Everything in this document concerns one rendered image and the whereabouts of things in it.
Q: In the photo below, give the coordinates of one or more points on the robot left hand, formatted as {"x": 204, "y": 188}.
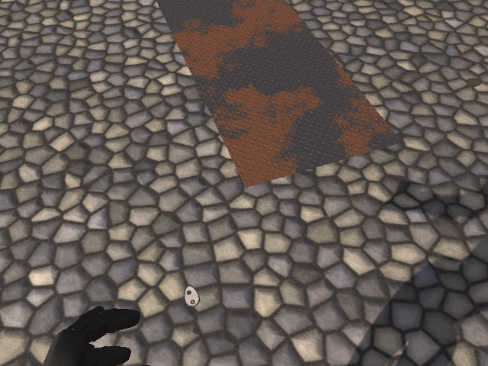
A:
{"x": 71, "y": 347}

